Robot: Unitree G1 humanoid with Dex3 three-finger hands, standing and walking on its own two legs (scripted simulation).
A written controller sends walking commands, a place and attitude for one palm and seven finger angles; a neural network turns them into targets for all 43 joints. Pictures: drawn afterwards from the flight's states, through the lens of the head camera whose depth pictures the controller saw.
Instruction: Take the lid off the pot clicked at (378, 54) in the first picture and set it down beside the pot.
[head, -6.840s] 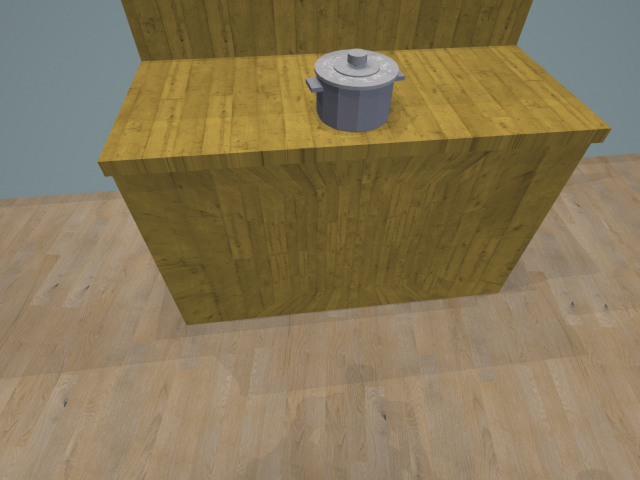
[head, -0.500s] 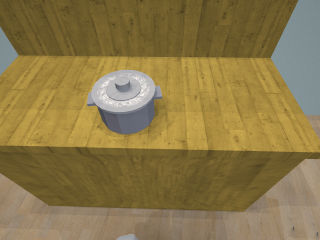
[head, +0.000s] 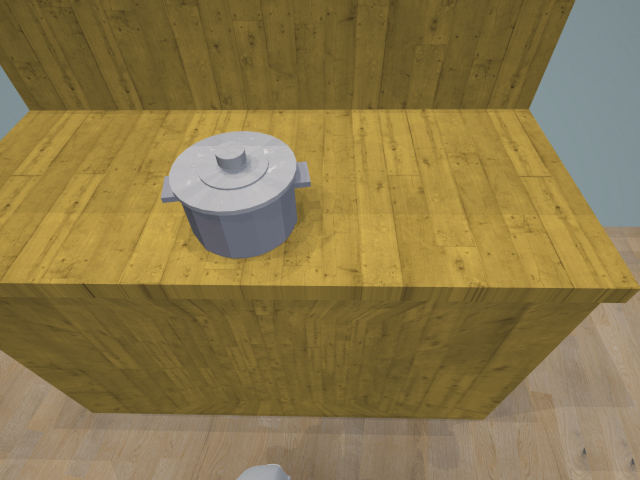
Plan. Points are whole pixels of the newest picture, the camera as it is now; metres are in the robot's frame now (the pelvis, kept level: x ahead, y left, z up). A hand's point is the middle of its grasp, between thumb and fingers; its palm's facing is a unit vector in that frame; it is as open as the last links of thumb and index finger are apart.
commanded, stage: come to a stop and stand still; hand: left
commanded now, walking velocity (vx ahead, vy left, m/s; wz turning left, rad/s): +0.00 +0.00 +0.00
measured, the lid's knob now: (230, 155) +0.52 +0.17 +0.13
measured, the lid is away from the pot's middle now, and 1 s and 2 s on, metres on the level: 0.00 0.00 0.00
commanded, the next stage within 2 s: look again from close up in 0.42 s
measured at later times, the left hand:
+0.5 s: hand out of the picture -0.03 +0.18 -0.16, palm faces +0.03 -0.98 -0.20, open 7.3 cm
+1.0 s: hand out of the picture -0.02 +0.17 -0.16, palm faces +0.03 -0.99 -0.16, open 7.3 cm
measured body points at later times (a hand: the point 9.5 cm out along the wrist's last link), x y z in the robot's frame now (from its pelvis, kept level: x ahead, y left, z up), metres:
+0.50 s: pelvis -0.02 +0.00 +0.01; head -0.03 +0.01 +0.46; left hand -0.03 +0.24 -0.15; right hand -0.03 -0.22 -0.14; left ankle +0.03 +0.09 -0.72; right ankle -0.01 -0.11 -0.72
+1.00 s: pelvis -0.01 +0.01 +0.02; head +0.00 +0.03 +0.47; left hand -0.02 +0.23 -0.15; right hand +0.01 -0.21 -0.14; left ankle +0.03 +0.09 -0.72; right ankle -0.01 -0.11 -0.72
